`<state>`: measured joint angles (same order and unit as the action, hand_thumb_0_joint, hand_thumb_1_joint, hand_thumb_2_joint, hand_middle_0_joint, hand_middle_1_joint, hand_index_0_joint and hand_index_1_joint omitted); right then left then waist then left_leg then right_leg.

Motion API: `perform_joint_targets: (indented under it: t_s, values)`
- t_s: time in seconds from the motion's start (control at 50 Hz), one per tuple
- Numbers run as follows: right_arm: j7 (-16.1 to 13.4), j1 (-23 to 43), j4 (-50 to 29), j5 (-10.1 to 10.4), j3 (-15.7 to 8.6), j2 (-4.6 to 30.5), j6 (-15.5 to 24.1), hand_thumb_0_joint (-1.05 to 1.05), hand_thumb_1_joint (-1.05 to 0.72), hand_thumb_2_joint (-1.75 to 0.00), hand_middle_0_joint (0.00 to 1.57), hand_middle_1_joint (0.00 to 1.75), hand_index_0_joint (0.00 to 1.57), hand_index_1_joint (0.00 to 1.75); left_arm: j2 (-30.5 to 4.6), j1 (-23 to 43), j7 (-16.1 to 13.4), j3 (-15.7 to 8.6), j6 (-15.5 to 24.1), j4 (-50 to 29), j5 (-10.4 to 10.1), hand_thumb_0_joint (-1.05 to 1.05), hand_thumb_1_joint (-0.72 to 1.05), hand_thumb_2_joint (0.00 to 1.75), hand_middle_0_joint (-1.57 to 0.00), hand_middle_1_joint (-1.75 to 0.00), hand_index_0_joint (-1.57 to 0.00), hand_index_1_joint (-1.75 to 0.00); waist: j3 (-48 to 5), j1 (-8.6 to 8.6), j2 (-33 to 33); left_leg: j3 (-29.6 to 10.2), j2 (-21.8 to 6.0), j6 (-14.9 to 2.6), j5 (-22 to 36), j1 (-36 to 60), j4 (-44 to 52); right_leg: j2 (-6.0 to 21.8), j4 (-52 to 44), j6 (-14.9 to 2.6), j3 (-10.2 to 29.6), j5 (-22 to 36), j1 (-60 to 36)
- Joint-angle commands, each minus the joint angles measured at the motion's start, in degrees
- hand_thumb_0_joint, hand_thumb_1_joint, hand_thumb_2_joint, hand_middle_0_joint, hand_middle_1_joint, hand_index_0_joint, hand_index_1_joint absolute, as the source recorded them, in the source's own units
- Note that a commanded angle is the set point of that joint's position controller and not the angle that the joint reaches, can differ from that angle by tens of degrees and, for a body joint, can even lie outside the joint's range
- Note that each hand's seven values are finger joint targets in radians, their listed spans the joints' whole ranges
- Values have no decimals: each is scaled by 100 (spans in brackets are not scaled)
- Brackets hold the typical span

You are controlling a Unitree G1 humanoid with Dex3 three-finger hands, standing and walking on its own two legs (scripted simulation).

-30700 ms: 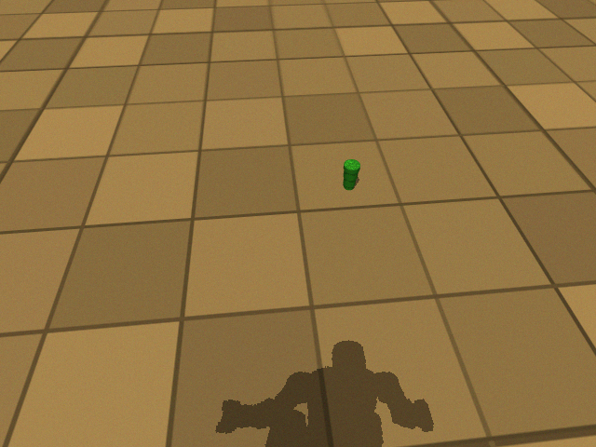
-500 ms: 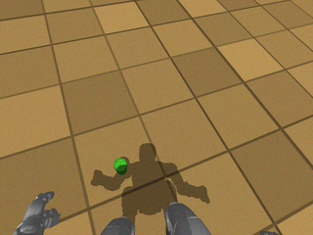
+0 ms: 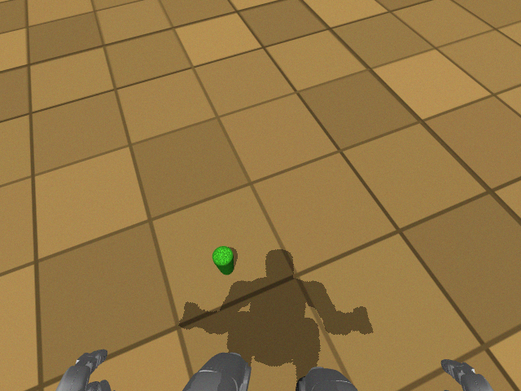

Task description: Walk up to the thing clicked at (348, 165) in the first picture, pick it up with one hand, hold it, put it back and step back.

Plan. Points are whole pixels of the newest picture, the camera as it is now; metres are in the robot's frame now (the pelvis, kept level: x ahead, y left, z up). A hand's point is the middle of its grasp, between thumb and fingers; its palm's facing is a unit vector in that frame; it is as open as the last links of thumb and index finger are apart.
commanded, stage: step back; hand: left
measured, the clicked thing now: (224, 262) +0.54 +0.18 -0.69
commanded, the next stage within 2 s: none
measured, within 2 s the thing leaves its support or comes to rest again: neither
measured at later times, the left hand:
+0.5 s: hand out of the picture -0.07 +0.27 -0.16, palm faces -0.05 -0.92 -0.39, open 7.4 cm
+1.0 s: hand out of the picture -0.18 +0.24 -0.15, palm faces +0.02 -0.93 -0.37, open 7.4 cm
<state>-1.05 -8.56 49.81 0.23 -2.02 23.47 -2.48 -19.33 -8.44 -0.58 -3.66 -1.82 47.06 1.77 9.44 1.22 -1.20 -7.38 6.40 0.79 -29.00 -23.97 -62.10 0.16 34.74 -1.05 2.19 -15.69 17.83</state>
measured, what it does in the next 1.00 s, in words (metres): walks backwards: left foot, then right foot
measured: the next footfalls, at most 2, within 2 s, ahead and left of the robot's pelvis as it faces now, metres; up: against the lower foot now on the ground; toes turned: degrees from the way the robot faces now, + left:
left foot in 0.12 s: -0.01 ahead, +0.13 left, +0.00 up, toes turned -1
right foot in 0.50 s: -0.16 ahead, -0.14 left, +0.00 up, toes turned +0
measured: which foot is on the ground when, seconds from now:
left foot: up 0.00-0.10, down 0.12-0.54, up 0.56-0.82, down 0.84-1.00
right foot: down 0.00-0.14, up 0.16-0.48, down 0.50-0.86, up 0.88-1.00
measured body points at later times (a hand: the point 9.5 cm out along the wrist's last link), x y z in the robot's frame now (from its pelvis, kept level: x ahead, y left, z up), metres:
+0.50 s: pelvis -0.15 -0.01 -0.01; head -0.09 +0.00 +0.43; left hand -0.07 +0.31 -0.13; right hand -0.02 -0.32 -0.11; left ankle -0.05 +0.13 -0.73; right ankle -0.20 -0.14 -0.73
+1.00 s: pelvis -0.31 -0.02 +0.00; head -0.25 +0.00 +0.44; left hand -0.18 +0.29 -0.12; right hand -0.22 -0.33 -0.12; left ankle -0.28 +0.09 -0.73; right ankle -0.32 -0.16 -0.65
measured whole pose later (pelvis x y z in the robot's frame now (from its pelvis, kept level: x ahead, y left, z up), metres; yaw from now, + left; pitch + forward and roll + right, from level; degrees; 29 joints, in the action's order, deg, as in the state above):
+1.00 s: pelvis -0.31 -0.02 +0.00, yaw +1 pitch -2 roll -1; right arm -0.3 -10.1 49.4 -2.1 -1.3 20.3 -1.6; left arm -22.4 -5.9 -1.0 -4.1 -3.9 45.6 0.4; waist 10.0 -0.4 2.0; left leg -1.5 0.6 -1.5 -15.9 -18.3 -36.3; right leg -6.0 67.7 -0.7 7.3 -30.4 27.8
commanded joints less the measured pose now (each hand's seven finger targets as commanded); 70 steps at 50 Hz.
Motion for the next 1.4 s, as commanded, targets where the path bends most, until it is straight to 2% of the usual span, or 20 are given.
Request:
perform_joint_targets:
  t_s: [0.0, 0.08, 0.12, 0.14, 0.2, 0.42, 0.48, 0.52, 0.54, 0.6, 0.72, 0.8, 0.86, 0.94, 1.06, 1.14, 1.18, 1.2, 1.26, 1.38]
  values:
    - [-94, -169, -486, -51, -274, 835, 149, 0, -90, -90, 20, 30, 20, 30, -1519, -119, -162, -441, 87, -638, 10, 0, 90, 90, -20, -30, -20, -30, -1230, 103, 1274, 302, -471, -26, -85, -118, 1727, 1343, -435, -1142, 1236, 3183, -1584]
    - [-34, -568, -280, -193, -447, 976, 238, 0, -90, -90, 20, 30, 20, 30, -1442, 40, -69, -333, -46, -779, -96, 0, 90, 90, -20, -30, -20, -30, -1326, -169, 699, 277, -697, -266, 2002, 1429, 3789, 791, 232, -526, 931, 1733, -340]
    - [46, -198, -478, -207, -616, 1954, 235, 0, -90, -90, 20, 30, 20, 30, -1324, 225, -126, -367, -42, -843, -152, 0, 90, 90, -20, -30, -20, -30, -1209, -368, -1375, -2160, -2816, -1593, 3428, 1000, 4306, -635, 2184, -21, 251, -2023, 692]
    - [35, -190, -480, -256, -638, 1913, 260, 0, -90, -90, 20, 30, 20, 30, -1416, 421, -180, -424, -48, -791, -36, 0, 90, 90, -20, -30, -20, -30, -1049, -467, -1013, -2425, -2964, -1841, 3412, 649, 4307, -629, 3115, -18, 900, -2260, 682]
    - [-59, 394, -586, -221, -438, 1284, 285, 0, -90, -90, 20, 30, 20, 30, -1330, -224, -138, -424, -67, -483, -163, 0, 90, 90, -20, -30, -20, -30, -871, 81, -598, -828, -2135, -1290, 3862, 1063, 3852, -654, 3883, -39, 1010, -1412, 1181]
    - [-66, 130, -809, -212, -509, 1387, 172, 0, -90, -90, 20, 30, 20, 30, -1240, -764, 1, -422, 14, -284, -80, 0, 90, 90, -20, -30, -20, -30, -1453, -187, -1070, -523, -2059, -1334, 3142, 1570, 3407, -115, 598, 192, 16, -1121, -44]
    - [-40, 260, -835, -104, -463, 1272, 56, 0, -90, -90, 20, 30, 20, 30, -1358, -1247, 18, -490, 77, 4, 27, 0, 90, 90, -20, -30, -20, -30, -1390, 67, -691, -155, -1531, -704, 2177, 333, 2794, 0, -1094, -103, 78, 137, -1208]
    - [-127, 592, -999, -32, -415, 903, 63, 0, -90, -90, 20, 30, 20, 30, -2467, -671, 14, -724, 69, -361, 87, 0, 90, 90, -20, -30, -20, -30, -854, 338, 1901, 222, -19, -62, -581, -723, 409, 2270, -1820, -1499, 3036, 115, 138]
    - [-152, 551, -942, -66, -497, 1141, 32, 0, -90, -90, 20, 30, 20, 30, -2438, -255, -19, -691, 112, -543, 76, 0, 90, 90, -20, -30, -20, -30, -456, 177, 1642, -383, -276, -7, -585, -481, -587, 2526, -2000, -1702, 3226, 121, 946]
    - [-128, -263, -534, 19, -399, 972, 108, 0, -90, -90, 20, 30, 20, 30, -1639, 548, -71, -520, 130, -652, 74, 0, 90, 90, -20, -30, -20, -30, -561, -366, 981, -152, 95, -83, 211, -384, -813, 1224, -1037, -974, 991, 1716, 336]
    - [-112, -152, -630, -99, -326, 845, 189, 0, -90, -90, 20, 30, 20, 30, -1543, -269, -180, -484, 72, -666, 71, 0, 90, 90, -20, -30, -20, -30, -1079, 201, 1159, 280, -357, 4, -193, -485, 1298, 1463, -399, -1127, 1116, 2990, -1564]
    - [-67, -715, -359, -153, -412, 846, 252, 0, -90, -90, 20, 30, 20, 30, -1520, -40, -122, -368, -59, -778, -65, 0, 90, 90, -20, -30, -20, -30, -1393, -73, 866, 738, -478, -206, 1934, 1042, 3856, 1054, 484, -646, 718, 2581, -1000]
    - [-17, -314, -591, -213, -648, 2060, 252, 0, -90, -90, 20, 30, 20, 30, -1421, 374, -182, -409, -89, -850, -88, 0, 90, 90, -20, -30, -20, -30, -1157, -399, -1186, -2585, -3068, -1970, 3729, 575, 4247, -436, 2943, 29, 474, -2355, 555]
    - [-123, 282, -634, -221, -438, 1325, 272, 0, -90, -90, 20, 30, 20, 30, -1409, -257, -138, -417, -118, -455, -147, 0, 90, 90, -20, -30, -20, -30, -987, 112, -531, -828, -2257, -1517, 4051, 783, 3675, -496, 4012, 11, 807, -1483, 850]
    - [-82, -113, -654, -265, -467, 1301, 172, 0, -90, -90, 20, 30, 20, 30, -1269, -164, -46, -358, -13, -432, -74, 0, 90, 90, -20, -30, -20, -30, -1256, -269, -942, -641, -2105, -1538, 3859, 1764, 3403, -215, 1714, 251, 195, -1529, 618]
    - [-30, 312, -716, -126, -435, 1355, -14, 0, -90, -90, 20, 30, 20, 30, -1266, -970, -53, -362, 87, 100, -35, 0, 90, 90, -20, -30, -20, -30, -1642, 84, -934, -128, -1669, -904, 3130, 938, 2749, -228, -1024, 6, -410, 82, -938]
    - [-36, 343, -914, -51, -288, 745, 2, 0, -90, -90, 20, 30, 20, 30, -2156, -868, -52, -608, 111, -26, 92, 0, 90, 90, -20, -30, -20, -30, -1121, 132, 1252, 235, -239, -213, 184, -1171, 1328, 1447, -1356, -670, 2093, 256, -1115]
    - [-134, 657, -957, -115, -391, 896, -28, 0, -90, -90, 20, 30, 20, 30, -2638, -493, -77, -666, 101, -244, 112, 0, 90, 90, -20, -30, -20, -30, -785, 462, 1746, -168, -185, -22, -754, -826, 5, 2625, -1861, -1692, 3355, 290, 492]
    - [-87, 55, -527, -28, -399, 1027, -19, 0, -90, -90, 20, 30, 20, 30, -1838, 475, -154, -432, 213, -381, 76, 0, 90, 90, -20, -30, -20, -30, -636, -292, 464, -393, -10, -52, 134, -527, -1007, 1495, -942, -1122, 1271, 1585, 428]
    - [33, 334, -497, -193, -364, 920, 129, 0, -90, -90, 20, 30, 20, 30, -1801, -481, -130, -491, 281, -128, 124, 0, 90, 90, -20, -30, -20, -30, -892, 349, 1146, 314, -490, 47, -223, -607, 1313, 1409, -971, -1052, 1371, -407, -1124]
